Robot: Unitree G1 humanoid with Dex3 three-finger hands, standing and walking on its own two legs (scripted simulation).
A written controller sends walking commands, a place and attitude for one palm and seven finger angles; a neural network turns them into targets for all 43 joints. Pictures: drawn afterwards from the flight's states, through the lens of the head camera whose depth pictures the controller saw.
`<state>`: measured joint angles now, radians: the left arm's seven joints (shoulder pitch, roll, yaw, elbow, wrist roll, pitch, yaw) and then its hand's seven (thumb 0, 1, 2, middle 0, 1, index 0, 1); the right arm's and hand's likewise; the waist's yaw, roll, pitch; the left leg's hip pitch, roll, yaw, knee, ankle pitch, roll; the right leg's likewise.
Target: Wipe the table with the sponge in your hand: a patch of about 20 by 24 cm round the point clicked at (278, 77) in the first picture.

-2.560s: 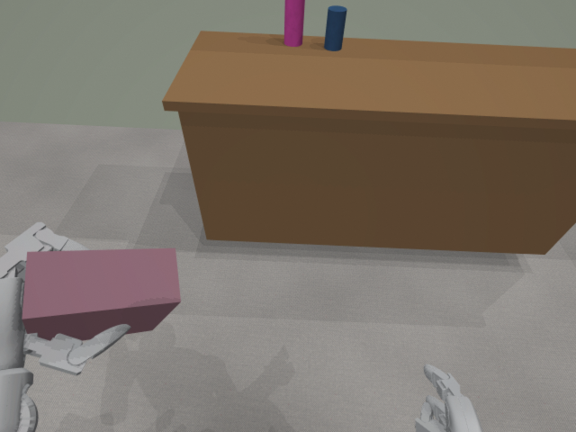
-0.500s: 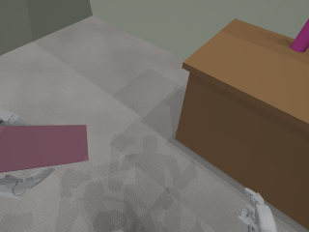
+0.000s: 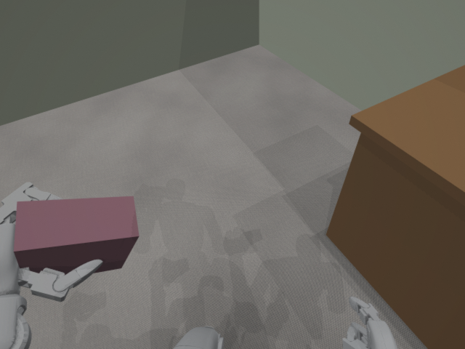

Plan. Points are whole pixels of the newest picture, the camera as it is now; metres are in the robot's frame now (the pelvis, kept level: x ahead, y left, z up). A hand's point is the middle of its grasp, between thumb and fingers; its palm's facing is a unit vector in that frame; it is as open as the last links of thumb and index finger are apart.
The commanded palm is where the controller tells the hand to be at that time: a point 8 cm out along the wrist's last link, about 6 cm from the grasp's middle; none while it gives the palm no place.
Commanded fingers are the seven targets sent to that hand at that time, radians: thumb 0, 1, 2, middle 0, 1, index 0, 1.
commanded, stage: walk to a spot facing it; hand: left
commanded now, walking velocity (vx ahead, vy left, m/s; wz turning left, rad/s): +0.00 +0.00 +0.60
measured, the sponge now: (95, 239) +0.23 +0.21 +0.14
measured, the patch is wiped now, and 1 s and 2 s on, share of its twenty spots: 0.00 0.00 0.00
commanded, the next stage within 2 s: turn to face it in 1.50 s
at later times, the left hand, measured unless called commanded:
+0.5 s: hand out of the picture +0.05 +0.30 +0.18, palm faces +0.64 -0.68 -0.36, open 10.1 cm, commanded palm -0.01 +0.32 +0.18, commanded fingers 0.00 0.10 1.30 -1.20 -1.60 -1.20 -1.60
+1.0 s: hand out of the picture +0.05 +0.28 +0.17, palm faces +0.66 -0.56 -0.50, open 10.1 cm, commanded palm -0.02 +0.30 +0.18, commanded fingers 0.00 0.10 1.30 -1.20 -1.60 -1.20 -1.60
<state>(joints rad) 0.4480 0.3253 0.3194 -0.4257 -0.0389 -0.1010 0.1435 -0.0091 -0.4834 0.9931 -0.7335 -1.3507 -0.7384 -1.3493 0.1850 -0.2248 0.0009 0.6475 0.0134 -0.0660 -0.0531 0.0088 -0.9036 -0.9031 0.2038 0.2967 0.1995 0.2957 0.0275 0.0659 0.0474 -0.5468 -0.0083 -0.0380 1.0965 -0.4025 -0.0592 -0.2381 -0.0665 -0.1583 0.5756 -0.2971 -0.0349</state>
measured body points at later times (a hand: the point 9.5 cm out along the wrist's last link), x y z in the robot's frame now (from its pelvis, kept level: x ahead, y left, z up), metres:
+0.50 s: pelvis -0.08 +0.00 +0.01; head -0.09 +0.02 +0.45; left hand +0.01 +0.33 +0.20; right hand +0.13 -0.15 -0.08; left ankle -0.11 +0.12 -0.73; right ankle -0.01 -0.12 -0.65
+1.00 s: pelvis -0.03 -0.02 +0.01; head +0.01 -0.02 +0.46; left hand +0.01 +0.31 +0.20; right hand +0.23 -0.20 -0.09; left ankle -0.05 +0.14 -0.66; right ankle -0.01 -0.11 -0.73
